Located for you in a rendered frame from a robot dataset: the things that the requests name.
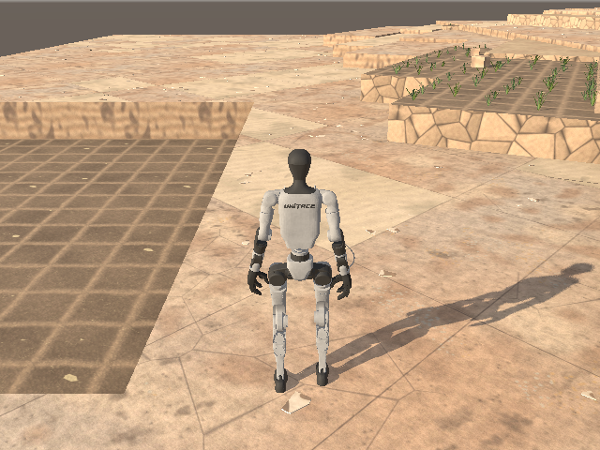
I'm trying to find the robot right hand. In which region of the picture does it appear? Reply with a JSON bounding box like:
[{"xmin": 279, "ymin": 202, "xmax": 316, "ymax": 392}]
[{"xmin": 330, "ymin": 273, "xmax": 352, "ymax": 300}]

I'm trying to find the robot left upper arm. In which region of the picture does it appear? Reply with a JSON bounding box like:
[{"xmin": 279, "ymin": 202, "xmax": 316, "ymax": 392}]
[{"xmin": 258, "ymin": 189, "xmax": 280, "ymax": 241}]

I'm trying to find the robot torso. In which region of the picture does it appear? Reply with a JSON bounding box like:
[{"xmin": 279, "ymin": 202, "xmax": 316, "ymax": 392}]
[{"xmin": 277, "ymin": 185, "xmax": 322, "ymax": 281}]

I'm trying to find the robot right upper arm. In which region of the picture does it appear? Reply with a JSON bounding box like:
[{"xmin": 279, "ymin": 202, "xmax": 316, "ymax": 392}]
[{"xmin": 319, "ymin": 189, "xmax": 341, "ymax": 242}]

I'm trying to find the right robot forearm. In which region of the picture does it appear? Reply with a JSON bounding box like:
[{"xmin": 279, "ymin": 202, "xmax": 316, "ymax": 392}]
[{"xmin": 332, "ymin": 229, "xmax": 350, "ymax": 276}]

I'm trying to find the robot left shin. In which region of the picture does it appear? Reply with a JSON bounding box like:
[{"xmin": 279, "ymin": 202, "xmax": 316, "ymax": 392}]
[{"xmin": 273, "ymin": 315, "xmax": 286, "ymax": 380}]

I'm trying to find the robot left hand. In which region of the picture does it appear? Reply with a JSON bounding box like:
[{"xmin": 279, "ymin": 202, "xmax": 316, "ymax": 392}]
[{"xmin": 247, "ymin": 269, "xmax": 269, "ymax": 295}]

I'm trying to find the left robot forearm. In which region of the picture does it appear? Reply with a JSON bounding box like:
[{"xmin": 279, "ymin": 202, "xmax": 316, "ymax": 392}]
[{"xmin": 249, "ymin": 227, "xmax": 267, "ymax": 272}]

